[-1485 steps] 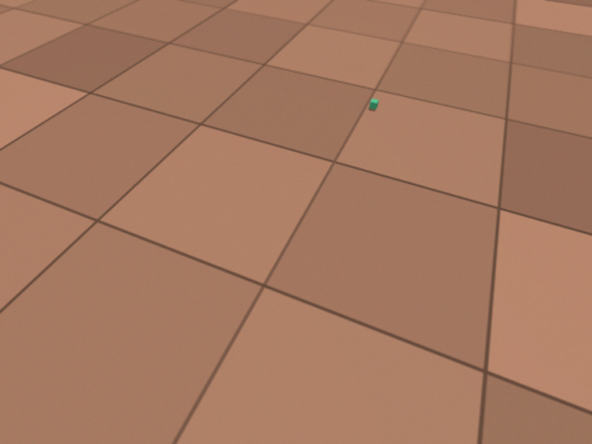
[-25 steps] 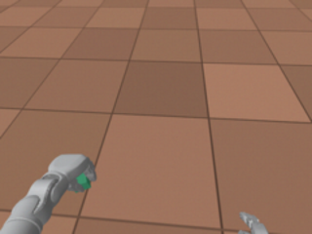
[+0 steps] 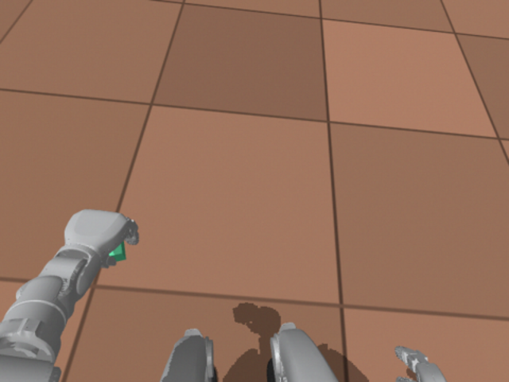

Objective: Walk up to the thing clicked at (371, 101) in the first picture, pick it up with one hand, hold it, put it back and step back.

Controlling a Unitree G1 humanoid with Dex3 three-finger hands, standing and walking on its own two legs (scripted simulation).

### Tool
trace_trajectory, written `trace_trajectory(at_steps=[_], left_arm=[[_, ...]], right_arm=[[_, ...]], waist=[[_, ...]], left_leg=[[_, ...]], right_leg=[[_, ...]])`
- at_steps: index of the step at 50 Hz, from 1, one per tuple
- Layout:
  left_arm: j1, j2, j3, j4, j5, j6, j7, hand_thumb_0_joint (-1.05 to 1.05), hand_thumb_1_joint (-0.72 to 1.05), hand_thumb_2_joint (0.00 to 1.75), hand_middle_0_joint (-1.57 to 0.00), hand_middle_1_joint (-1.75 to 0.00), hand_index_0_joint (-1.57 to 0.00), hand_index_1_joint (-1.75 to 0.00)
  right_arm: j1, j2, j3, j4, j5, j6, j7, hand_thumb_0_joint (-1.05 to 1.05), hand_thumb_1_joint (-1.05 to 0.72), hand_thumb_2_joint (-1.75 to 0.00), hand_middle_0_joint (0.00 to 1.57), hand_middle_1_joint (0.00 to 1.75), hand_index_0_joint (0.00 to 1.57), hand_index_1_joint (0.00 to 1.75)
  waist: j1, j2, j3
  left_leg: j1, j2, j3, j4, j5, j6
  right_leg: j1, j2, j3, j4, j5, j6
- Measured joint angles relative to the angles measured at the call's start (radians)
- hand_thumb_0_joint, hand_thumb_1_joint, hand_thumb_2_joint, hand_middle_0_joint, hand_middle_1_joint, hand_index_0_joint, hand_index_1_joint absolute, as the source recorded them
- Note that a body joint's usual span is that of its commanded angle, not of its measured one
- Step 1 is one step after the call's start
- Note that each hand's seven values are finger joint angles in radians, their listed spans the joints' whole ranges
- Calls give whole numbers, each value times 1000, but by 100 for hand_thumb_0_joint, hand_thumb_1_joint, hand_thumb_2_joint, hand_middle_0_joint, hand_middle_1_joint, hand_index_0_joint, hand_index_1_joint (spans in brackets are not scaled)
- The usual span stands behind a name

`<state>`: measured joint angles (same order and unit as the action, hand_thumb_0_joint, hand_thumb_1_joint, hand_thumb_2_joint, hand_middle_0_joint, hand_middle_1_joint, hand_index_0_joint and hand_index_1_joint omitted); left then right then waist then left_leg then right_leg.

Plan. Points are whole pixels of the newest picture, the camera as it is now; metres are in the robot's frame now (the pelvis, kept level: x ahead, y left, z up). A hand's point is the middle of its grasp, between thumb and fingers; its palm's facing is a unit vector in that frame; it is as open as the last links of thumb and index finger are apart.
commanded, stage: crouch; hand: left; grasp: from above
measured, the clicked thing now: (110, 248) +0.39 +0.24 -0.14
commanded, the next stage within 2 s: lower in 1.64 s
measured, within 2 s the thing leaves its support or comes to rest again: rests again in 0.70 s
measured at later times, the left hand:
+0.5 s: hand (140, 268) +0.40 +0.23 -0.32, palm faces -0.48 +0.07 -0.88, open 4.0 cm
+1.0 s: hand (146, 272) +0.42 +0.24 -0.43, palm faces -0.48 +0.05 -0.88, open 3.8 cm
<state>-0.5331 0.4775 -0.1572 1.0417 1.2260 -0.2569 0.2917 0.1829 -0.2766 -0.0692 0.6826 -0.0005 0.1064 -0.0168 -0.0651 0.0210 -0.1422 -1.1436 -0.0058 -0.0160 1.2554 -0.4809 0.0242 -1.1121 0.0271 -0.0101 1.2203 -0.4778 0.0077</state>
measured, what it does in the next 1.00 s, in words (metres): lowers itself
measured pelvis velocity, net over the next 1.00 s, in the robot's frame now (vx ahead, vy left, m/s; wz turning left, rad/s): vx -0.03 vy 0.00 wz -0.08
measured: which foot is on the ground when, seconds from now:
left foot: down 0.00-1.00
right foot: down 0.00-1.00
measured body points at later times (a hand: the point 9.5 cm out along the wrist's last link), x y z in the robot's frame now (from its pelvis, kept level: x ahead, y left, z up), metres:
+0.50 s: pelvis -0.03 +0.01 -0.18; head +0.18 +0.04 +0.22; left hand +0.42 +0.23 -0.27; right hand +0.02 -0.27 -0.30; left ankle +0.06 +0.10 -0.62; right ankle +0.05 -0.12 -0.62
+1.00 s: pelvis -0.03 +0.00 -0.26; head +0.21 +0.04 +0.12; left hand +0.44 +0.24 -0.38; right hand +0.03 -0.28 -0.38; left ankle +0.06 +0.10 -0.62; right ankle +0.05 -0.12 -0.62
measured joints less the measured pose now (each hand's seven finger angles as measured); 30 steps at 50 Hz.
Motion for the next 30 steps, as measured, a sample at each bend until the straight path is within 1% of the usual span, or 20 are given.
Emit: trace_trajectory(at_steps=[4,9,13,19,23,27,30], left_arm=[[-51,2,9,29,0,19,22,-3,57,14,-98,-16,-110,-17],[-112,11,35,76,9,38,41,-1,67,14,-105,-16,-113,-15],[-158,29,47,118,12,45,32,-1,73,12,-109,-15,-115,-12],[-201,52,70,169,13,22,14,0,81,9,-114,-13,-119,-9],[-214,73,95,175,34,-15,20,0,84,7,-116,-11,-121,-6],[-230,96,120,174,68,-46,45,0,86,4,-117,-8,-123,-4],[-247,111,134,177,89,-55,67,0,86,3,-118,-7,-123,-2]], right_arm=[[30,1,-9,26,-8,-14,-2,1,-91,-90,20,30,21,30],[60,11,-8,52,-22,-36,-5,1,-91,-90,20,30,21,30],[66,22,-1,56,-27,-53,2,1,-91,-90,20,30,21,30],[52,33,18,56,-38,-80,25,1,-91,-90,20,30,21,30],[31,37,32,54,-52,-96,44,1,-91,-90,20,30,21,30],[3,35,38,53,-70,-108,65,1,-91,-90,20,30,21,30],[-19,33,36,50,-83,-114,80,1,-91,-90,20,30,21,30]], waist=[[-18,8,-19],[-46,18,-46],[-67,28,-53],[-86,34,-57],[-93,27,-61],[-94,17,-58],[-92,12,-47]], left_leg=[[-162,-2,-2,131,-32,6],[-340,-3,1,282,-69,13],[-461,-4,1,385,-91,19],[-624,-7,-3,521,-119,23],[-727,-10,-12,612,-140,22],[-820,-13,-23,695,-158,18],[-872,-16,-29,747,-169,15]], right_leg=[[-158,-1,-5,127,-32,3],[-332,-1,-6,275,-70,8],[-450,-3,-9,376,-93,11],[-606,-6,-17,508,-125,14],[-703,-8,-29,595,-149,14],[-789,-11,-42,675,-171,12],[-837,-13,-50,726,-185,10]])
